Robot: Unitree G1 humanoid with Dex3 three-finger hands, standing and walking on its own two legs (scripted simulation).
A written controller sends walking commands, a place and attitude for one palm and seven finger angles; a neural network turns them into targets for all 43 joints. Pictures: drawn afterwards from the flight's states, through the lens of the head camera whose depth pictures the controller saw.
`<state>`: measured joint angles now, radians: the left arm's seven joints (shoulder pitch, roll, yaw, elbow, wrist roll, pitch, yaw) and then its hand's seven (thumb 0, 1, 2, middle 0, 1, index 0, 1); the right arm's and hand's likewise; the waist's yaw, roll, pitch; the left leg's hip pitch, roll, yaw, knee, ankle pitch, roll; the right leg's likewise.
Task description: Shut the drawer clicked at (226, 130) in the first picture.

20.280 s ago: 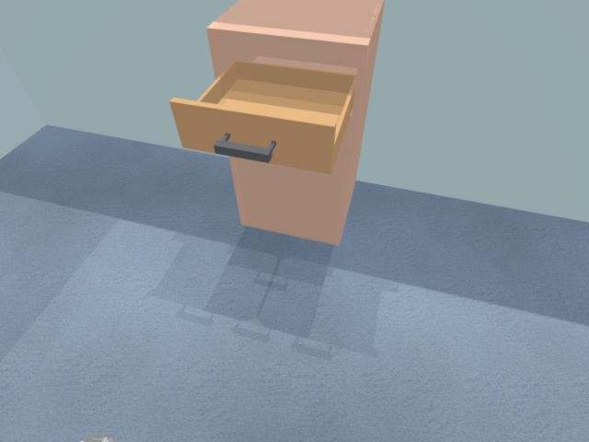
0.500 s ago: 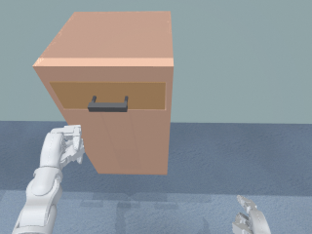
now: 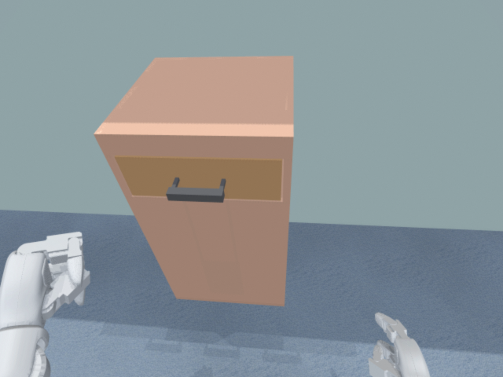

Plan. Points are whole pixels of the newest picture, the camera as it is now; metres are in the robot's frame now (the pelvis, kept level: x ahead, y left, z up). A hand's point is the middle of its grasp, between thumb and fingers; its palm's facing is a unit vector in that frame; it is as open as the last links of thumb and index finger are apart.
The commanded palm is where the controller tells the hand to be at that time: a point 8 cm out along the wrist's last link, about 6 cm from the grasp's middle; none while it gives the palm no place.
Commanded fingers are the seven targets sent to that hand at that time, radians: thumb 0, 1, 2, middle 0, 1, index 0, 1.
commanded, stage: draw the hand back to the body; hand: left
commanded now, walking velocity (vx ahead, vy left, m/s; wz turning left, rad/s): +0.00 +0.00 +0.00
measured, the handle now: (197, 188) +0.55 +0.21 -0.05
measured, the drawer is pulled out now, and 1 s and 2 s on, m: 0.00 0.00 0.00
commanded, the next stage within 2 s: step back with the hand held close in 0.26 s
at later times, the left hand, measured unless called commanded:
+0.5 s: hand (58, 269) +0.19 +0.24 +0.18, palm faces +0.40 -0.80 -0.44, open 3.2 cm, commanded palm +0.12 +0.28 +0.17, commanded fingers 0.00 0.90 0.90 -1.40 -1.60 -1.40 -1.60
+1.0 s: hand (17, 330) +0.12 +0.26 +0.16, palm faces +0.31 -0.81 -0.50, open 3.2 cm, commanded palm +0.06 +0.31 +0.17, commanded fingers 0.00 0.90 0.90 -1.40 -1.60 -1.40 -1.60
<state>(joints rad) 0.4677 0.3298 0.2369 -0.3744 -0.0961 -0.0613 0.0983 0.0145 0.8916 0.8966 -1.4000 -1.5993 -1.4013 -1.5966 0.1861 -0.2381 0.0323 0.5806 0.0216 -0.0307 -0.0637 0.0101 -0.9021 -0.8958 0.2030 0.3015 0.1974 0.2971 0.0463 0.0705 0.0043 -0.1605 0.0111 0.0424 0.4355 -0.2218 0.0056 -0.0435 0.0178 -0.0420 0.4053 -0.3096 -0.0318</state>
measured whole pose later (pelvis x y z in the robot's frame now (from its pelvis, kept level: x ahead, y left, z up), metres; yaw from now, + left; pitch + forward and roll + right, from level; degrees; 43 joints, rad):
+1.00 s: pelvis -0.07 +0.03 -0.01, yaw +0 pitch +1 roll -2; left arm 0.66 0.42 0.38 -0.61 -0.07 -0.20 0.14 0.01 0.89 0.90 -1.40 -1.60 -1.40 -1.60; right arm 0.17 -0.22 -0.02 0.52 0.01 0.01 -0.07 0.01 -0.90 -0.90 0.20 0.30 0.20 0.30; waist -0.01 0.04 0.06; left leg -0.39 0.01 0.03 0.51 -0.14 0.04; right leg -0.27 0.02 -0.05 0.47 -0.22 0.00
